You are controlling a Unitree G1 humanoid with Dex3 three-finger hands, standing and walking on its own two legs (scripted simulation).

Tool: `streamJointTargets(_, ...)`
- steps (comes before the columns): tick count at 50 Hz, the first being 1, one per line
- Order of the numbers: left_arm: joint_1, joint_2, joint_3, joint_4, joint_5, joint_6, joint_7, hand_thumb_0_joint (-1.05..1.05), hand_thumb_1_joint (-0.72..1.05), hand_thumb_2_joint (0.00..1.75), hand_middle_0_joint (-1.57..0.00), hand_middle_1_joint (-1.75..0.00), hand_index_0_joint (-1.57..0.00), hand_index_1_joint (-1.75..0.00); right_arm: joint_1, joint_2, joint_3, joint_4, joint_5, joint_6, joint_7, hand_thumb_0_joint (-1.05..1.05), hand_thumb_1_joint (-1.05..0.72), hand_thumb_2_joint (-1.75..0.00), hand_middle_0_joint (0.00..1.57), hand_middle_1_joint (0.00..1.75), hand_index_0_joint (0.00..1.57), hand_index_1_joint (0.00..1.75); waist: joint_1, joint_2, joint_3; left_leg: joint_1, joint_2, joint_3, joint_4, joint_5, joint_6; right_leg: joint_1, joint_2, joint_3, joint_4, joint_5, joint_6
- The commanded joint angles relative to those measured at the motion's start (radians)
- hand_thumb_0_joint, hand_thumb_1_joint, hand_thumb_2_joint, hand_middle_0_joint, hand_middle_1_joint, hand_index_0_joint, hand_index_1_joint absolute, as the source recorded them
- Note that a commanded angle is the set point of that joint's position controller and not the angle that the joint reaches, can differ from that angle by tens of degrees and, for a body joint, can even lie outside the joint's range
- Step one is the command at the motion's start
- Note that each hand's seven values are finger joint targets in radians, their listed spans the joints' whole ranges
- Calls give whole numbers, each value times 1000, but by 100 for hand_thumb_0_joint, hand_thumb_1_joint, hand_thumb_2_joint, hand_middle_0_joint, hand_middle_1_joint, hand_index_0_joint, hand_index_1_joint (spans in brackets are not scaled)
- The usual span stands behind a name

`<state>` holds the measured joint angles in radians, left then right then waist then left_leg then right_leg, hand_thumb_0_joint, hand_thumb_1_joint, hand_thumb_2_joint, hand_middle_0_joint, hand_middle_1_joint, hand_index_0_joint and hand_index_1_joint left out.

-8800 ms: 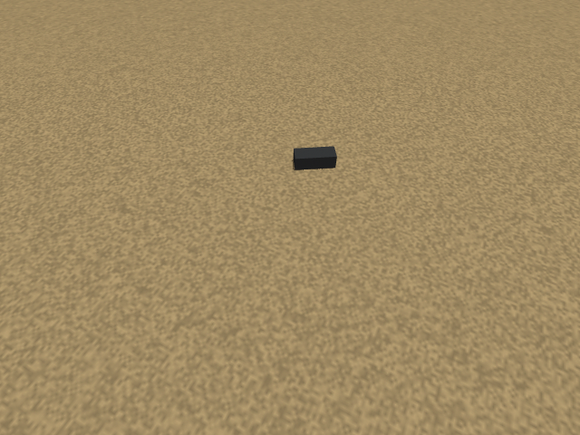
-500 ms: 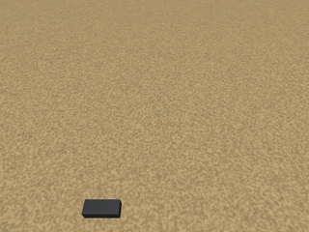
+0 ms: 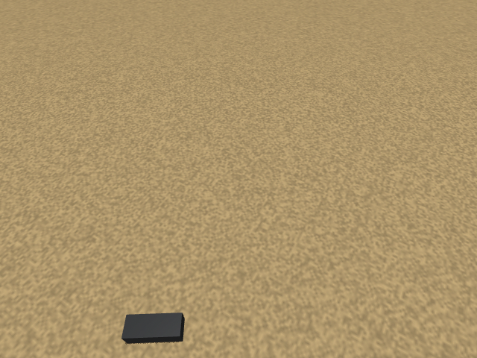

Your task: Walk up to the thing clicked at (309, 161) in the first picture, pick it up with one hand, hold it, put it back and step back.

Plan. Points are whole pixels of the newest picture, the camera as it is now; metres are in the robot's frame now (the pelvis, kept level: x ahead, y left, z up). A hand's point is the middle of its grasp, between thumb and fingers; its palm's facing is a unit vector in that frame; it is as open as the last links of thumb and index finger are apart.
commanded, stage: walk up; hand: left
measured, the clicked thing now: (154, 328) +0.37 +0.32 -0.74
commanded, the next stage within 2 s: stand in 0.70 s
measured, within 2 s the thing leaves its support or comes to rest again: neither
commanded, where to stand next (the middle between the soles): +0.03 +0.02 m, yaw +2 degrees
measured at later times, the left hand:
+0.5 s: hand out of the picture +0.08 +0.25 -0.15, palm faces -0.05 -0.92 -0.38, open 7.4 cm
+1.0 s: hand out of the picture +0.07 +0.24 -0.15, palm faces -0.06 -0.93 -0.35, open 7.4 cm
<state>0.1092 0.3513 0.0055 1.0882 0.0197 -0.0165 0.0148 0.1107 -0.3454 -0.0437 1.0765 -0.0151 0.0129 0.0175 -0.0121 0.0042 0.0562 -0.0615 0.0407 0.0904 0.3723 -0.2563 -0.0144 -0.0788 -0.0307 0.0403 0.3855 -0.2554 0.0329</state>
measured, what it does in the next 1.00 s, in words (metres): stands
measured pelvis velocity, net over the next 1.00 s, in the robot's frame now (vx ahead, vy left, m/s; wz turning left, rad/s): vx -0.02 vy -0.01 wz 0.00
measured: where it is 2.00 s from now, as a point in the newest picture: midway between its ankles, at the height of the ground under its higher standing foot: outside the picture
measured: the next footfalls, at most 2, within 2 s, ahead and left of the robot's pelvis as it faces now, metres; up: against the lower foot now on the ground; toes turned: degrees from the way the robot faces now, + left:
none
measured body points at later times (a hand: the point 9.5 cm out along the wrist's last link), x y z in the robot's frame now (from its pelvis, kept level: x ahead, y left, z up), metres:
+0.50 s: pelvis -0.01 +0.00 +0.00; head +0.00 -0.01 +0.45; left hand +0.08 +0.30 -0.13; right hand +0.06 -0.31 -0.13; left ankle -0.03 +0.12 -0.74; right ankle -0.03 -0.14 -0.74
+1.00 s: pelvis -0.02 -0.01 +0.00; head -0.01 -0.01 +0.45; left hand +0.07 +0.29 -0.12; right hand +0.05 -0.31 -0.13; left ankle -0.03 +0.12 -0.74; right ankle -0.03 -0.14 -0.74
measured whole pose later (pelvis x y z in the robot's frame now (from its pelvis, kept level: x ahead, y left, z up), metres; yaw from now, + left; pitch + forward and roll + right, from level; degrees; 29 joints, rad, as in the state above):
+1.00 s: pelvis -0.02 -0.01 +0.00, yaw +0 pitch -3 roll +0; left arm 0.11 0.35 -0.01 1.09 0.02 -0.01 0.00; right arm 0.10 -0.35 -0.02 1.11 -0.02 0.00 0.01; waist -0.02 0.00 0.07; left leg -0.07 0.05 0.09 0.31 -0.19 -0.02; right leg -0.09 -0.02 0.04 0.33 -0.19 0.03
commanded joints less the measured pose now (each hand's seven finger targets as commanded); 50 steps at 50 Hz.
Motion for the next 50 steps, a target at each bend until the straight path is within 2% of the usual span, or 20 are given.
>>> streamJointTargets(1,-25,219,43,-55,-7,-23,13,0,90,90,-20,-30,-20,-30,-39,-214,-41,-68,5,-16,-16,0,-90,-90,20,30,20,30,10,2,-66,42,95,-67,-44,265,49,-35,-70,37,-34,372,-55)
streamJointTargets(13,-36,225,46,-63,-4,-27,12,0,90,90,-20,-30,-20,-30,-26,-214,-41,-64,6,-15,-13,0,-90,-90,20,30,20,30,3,-11,-82,44,91,-63,-47,223,45,-28,-73,63,-33,354,-68)
streamJointTargets(17,-12,229,48,-56,-4,-26,13,0,90,90,-20,-30,-20,-30,-37,-213,-41,-69,5,-15,-12,0,-90,-90,20,30,20,30,10,-21,-80,60,91,-53,-26,226,53,-46,-68,57,-31,376,-65)
streamJointTargets(20,-30,231,47,-66,-2,-27,13,0,90,90,-20,-30,-20,-30,-26,-215,-42,-65,4,-12,-11,0,-90,-90,20,30,20,30,2,-20,-75,48,89,-58,-37,187,49,-51,-75,76,-43,334,-72)
streamJointTargets(23,-28,226,46,-59,-6,-26,11,0,90,90,-20,-30,-20,-30,-33,-214,-40,-63,6,-14,-10,0,-90,-90,20,30,20,30,7,-3,-56,50,92,-62,-53,164,48,-72,-62,67,-44,299,-66)
streamJointTargets(31,-18,223,46,-62,-4,-22,9,0,90,90,-20,-30,-20,-30,-19,-218,-42,-60,5,-18,-12,0,-90,-90,20,30,20,30,5,-1,-73,46,102,-57,-58,187,58,-58,-51,54,-24,303,-65)
streamJointTargets(34,-11,227,47,-59,-4,-21,9,0,90,90,-20,-30,-20,-30,-38,-217,-42,-69,5,-16,-11,0,-90,-90,20,30,20,30,11,-4,-53,42,100,-52,-55,164,58,-73,-51,51,-31,304,-61)
streamJointTargets(35,-39,219,36,-59,-9,-16,8,0,90,90,-20,-30,-20,-30,-42,-201,-30,-62,8,-21,-19,0,-90,-90,20,30,20,30,-8,-43,-32,30,117,-84,-80,255,38,-86,-83,64,-52,353,-54)
streamJointTargets(37,-27,209,34,-62,-11,-12,6,0,90,90,-20,-30,-20,-30,-40,-222,-30,-52,7,-23,-23,0,-90,-90,20,30,20,30,-1,-12,-47,49,115,-81,-77,265,34,-72,-83,70,-67,352,-48)
streamJointTargets(38,-21,210,34,-60,-10,-11,4,0,90,90,-20,-30,-20,-30,-32,-224,-31,-46,5,-25,-24,0,-90,-90,20,30,20,30,-3,-1,-85,73,117,-78,-72,288,36,-50,-89,67,-61,373,-50)
streamJointTargets(40,-23,217,35,-58,-11,-11,4,0,90,90,-20,-30,-20,-30,-30,-213,-26,-41,6,-30,-23,0,-90,-90,20,30,20,30,-3,-6,-96,70,117,-81,-85,295,31,-38,-85,59,-68,358,-49)
streamJointTargets(50,-29,214,29,-52,-8,-14,0,0,90,90,-20,-30,-20,-30,-35,-214,-18,-17,2,-35,-19,0,-90,-90,20,30,20,30,-3,0,-80,44,112,-88,-107,197,27,-48,-93,65,-114,280,-44)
